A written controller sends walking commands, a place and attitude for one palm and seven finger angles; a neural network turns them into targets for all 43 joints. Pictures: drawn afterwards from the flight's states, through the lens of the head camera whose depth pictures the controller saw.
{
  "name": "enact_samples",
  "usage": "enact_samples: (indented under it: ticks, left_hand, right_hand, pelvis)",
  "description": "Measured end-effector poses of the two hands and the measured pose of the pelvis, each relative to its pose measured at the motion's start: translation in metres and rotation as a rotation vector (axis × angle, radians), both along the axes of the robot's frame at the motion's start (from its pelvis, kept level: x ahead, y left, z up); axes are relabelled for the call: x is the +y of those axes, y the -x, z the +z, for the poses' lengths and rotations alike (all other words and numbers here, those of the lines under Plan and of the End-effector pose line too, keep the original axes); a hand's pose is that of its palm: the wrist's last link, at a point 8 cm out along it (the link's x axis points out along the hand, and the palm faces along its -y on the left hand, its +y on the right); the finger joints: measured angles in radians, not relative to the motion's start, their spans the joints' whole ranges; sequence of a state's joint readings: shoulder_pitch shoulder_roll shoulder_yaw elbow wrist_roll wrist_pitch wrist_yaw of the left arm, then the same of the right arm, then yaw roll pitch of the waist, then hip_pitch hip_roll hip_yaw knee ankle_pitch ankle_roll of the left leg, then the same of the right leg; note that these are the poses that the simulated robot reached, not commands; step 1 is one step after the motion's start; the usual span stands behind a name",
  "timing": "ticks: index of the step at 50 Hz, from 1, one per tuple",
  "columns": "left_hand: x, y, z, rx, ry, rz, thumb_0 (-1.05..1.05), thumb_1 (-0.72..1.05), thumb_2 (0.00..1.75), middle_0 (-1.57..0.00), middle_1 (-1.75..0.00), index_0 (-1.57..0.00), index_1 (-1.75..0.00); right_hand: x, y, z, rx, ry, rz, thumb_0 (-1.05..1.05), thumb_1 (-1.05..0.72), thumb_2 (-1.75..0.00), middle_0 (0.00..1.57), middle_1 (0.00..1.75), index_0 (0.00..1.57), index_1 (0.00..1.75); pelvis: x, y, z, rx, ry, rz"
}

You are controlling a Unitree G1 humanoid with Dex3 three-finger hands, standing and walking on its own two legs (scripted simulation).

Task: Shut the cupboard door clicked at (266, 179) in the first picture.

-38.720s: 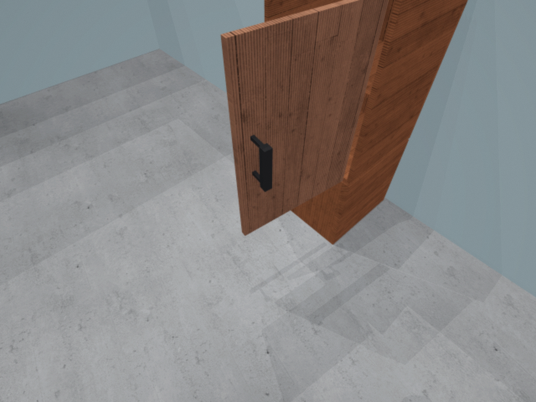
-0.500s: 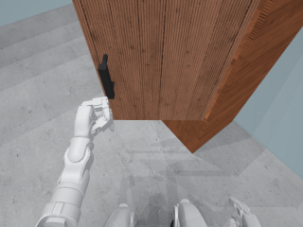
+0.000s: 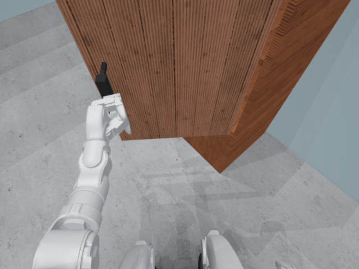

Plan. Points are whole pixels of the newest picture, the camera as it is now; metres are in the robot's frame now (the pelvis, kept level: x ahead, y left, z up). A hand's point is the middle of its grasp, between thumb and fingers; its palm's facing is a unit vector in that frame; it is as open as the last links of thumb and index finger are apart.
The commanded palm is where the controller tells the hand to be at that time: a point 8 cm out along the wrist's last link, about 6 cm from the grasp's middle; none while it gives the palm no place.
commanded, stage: bring the fist close to the handle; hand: left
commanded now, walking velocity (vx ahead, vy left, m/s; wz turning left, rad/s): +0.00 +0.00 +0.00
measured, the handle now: (109, 90) +0.53 +0.15 +0.05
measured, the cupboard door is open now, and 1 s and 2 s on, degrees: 52 42 31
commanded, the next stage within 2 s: push the door shut along its arc in 0.14 s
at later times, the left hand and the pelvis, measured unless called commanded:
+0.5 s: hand (127, 111) +0.46 +0.10 +0.05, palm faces -0.06 -1.00 -0.05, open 3.1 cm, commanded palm +0.45 +0.16 +0.05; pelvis -0.01 +0.01 -0.01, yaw +1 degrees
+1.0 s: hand (135, 90) +0.52 +0.09 +0.05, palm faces -0.20 -0.98 -0.05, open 3.1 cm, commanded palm +0.52 +0.14 +0.05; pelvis -0.01 +0.01 -0.02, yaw +0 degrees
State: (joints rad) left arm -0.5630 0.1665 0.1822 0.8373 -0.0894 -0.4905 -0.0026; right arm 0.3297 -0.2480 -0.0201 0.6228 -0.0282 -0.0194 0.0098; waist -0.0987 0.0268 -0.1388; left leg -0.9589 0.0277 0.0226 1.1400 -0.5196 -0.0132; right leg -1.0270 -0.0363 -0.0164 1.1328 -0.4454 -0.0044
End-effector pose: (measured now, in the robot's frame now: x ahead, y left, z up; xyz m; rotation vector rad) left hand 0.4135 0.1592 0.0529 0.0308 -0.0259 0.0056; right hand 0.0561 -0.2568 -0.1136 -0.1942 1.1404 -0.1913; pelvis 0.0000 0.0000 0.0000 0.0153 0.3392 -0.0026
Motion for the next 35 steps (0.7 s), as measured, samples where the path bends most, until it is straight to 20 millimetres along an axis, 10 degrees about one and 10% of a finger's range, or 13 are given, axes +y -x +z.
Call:
enact_samples:
  ticks: [22, 35]
  left_hand:
    - [0.0, -0.017, 0.0, 0.0, -0.021, -0.063, 0.02, 0.9, 0.9, -1.3, -1.5, -1.31, -1.5]
    - [-0.001, -0.059, 0.002, 0.02, -0.034, -0.115, 0.02, 0.9, 0.9, -1.31, -1.5, -1.31, -1.5]
  right_hand:
    - [0.001, -0.014, 0.0, -0.031, 0.034, 0.029, 0.01, -0.9, -0.9, 0.21, 0.3, 0.21, 0.3]
    - [0.001, 0.027, -0.014, 0.095, 0.032, -0.019, 0.0, -0.9, -0.9, 0.21, 0.3, 0.21, 0.3]
  pelvis:
    - [0.004, 0.007, -0.005, 0.009, 0.012, 0.021]
    - [0.007, 0.009, -0.016, 0.06, 0.019, 0.022]
